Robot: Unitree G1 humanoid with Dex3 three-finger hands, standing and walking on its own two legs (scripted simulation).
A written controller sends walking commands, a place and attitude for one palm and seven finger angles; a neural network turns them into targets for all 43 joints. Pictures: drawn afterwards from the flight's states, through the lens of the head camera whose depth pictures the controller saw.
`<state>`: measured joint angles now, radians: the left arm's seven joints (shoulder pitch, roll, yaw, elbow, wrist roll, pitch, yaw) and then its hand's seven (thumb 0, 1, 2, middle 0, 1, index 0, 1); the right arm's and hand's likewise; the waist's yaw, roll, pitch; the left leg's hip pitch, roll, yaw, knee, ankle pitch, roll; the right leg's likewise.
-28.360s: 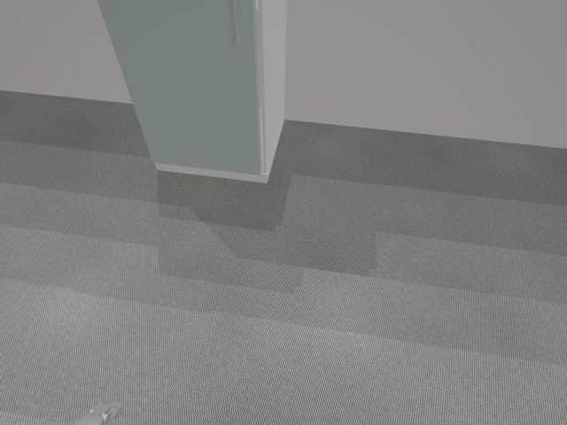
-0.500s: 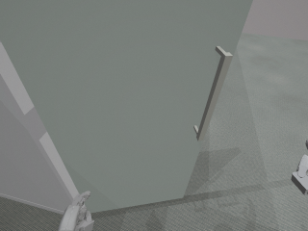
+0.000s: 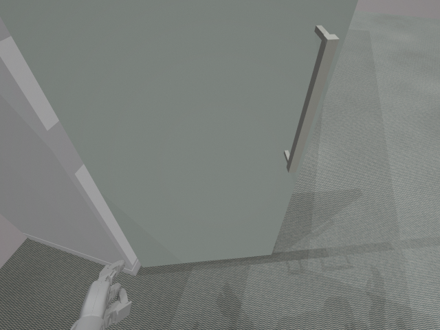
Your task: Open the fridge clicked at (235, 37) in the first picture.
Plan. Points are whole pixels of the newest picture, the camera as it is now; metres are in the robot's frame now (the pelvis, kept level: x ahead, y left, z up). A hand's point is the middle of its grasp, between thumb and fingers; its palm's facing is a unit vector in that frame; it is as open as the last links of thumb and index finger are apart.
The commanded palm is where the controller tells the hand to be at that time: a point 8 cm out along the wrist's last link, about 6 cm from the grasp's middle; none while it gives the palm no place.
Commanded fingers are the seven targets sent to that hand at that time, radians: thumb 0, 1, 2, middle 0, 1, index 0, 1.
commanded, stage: step back with the hand held close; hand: right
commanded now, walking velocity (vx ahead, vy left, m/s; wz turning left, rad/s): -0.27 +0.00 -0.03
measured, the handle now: (303, 111) +0.51 -0.16 +0.14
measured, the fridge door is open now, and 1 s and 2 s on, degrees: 67 67 67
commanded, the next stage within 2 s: stop stepping back and stand still in 0.76 s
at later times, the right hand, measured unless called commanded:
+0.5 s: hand out of the picture +0.13 -0.28 +0.19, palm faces +0.50 +0.73 -0.46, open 7.4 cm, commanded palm +0.07 -0.30 +0.18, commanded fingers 0.00 -0.90 -0.90 0.20 0.30 0.20 0.30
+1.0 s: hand out of the picture +0.04 -0.23 +0.16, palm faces +0.37 +0.76 -0.53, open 7.4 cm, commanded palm +0.00 -0.26 +0.18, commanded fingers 0.00 -0.90 -0.90 0.20 0.30 0.20 0.30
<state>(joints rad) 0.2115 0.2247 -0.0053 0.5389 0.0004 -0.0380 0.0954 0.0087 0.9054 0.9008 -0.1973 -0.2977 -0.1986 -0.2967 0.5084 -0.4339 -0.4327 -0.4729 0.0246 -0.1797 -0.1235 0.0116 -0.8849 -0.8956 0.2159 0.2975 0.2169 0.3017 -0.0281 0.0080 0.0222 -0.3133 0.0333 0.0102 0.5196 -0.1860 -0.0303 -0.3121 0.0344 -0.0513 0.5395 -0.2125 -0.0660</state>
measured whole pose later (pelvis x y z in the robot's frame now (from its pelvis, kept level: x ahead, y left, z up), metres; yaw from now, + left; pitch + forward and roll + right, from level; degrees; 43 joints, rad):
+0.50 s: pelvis -0.06 +0.00 +0.01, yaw -2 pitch +3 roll +4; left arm 0.27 0.17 0.00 0.64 0.02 -0.15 0.06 0.01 0.90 0.90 -0.20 -0.30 -0.20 -0.30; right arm 0.54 -0.44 -0.49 -0.51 0.03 -0.26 -0.16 0.01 -0.88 -0.90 0.21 0.30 0.21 0.30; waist -0.01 -0.01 -0.06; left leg -0.23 -0.08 0.02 0.75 -0.49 0.01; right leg -0.45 -0.02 0.02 0.43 -0.05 -0.05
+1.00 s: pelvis -0.15 +0.03 +0.00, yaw +1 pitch +2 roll -1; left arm 0.20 0.22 0.03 0.60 0.02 -0.11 0.07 0.01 0.90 0.90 -0.20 -0.30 -0.20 -0.30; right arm 0.62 -0.49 -0.45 -0.55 0.05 -0.16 -0.12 0.01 -0.89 -0.90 0.22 0.30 0.22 0.30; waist -0.04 0.06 -0.02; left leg -0.31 -0.01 0.04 0.55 -0.27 0.05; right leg -0.61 0.03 0.01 0.88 -0.33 0.02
